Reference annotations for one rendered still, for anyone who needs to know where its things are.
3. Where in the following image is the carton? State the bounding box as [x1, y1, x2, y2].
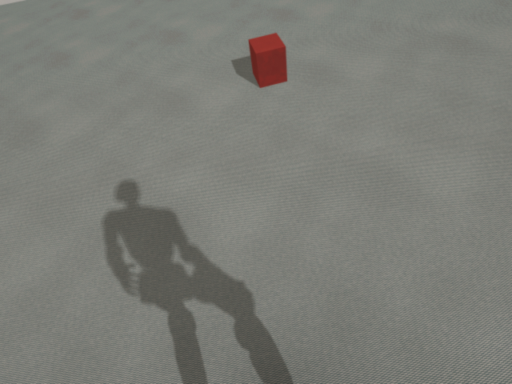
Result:
[249, 33, 287, 88]

